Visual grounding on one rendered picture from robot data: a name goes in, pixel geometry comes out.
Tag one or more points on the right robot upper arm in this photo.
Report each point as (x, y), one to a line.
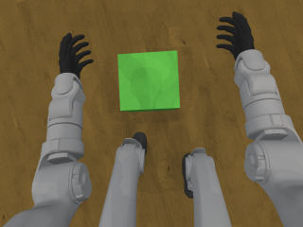
(277, 165)

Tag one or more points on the right robot shin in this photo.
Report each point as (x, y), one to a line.
(198, 150)

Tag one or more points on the robot right hand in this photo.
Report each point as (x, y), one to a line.
(242, 38)

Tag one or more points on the robot right forearm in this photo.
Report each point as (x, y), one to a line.
(260, 99)

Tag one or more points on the carton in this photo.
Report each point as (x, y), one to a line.
(148, 81)

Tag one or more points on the robot left hand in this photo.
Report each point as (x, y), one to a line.
(69, 61)

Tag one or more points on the left robot foot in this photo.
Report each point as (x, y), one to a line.
(142, 139)

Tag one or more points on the left robot upper arm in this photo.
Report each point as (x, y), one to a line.
(58, 190)

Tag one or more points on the robot left forearm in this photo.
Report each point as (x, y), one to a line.
(63, 142)

